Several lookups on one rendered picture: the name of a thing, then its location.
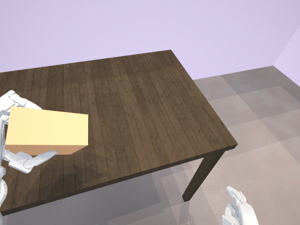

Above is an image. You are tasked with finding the sponge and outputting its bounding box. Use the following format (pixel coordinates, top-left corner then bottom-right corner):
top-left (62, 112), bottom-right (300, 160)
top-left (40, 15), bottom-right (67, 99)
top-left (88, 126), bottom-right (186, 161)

top-left (5, 106), bottom-right (88, 155)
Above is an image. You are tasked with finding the robot left hand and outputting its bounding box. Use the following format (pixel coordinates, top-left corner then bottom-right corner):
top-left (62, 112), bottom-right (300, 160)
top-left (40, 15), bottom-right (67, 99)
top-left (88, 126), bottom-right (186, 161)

top-left (0, 90), bottom-right (58, 174)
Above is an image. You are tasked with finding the robot right hand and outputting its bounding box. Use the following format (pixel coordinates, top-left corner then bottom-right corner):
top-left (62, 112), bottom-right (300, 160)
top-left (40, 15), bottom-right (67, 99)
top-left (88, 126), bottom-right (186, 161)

top-left (222, 186), bottom-right (259, 225)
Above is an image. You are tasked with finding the table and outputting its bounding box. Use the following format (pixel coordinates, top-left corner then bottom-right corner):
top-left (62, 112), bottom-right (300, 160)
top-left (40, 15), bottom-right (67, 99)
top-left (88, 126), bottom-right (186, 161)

top-left (0, 50), bottom-right (238, 216)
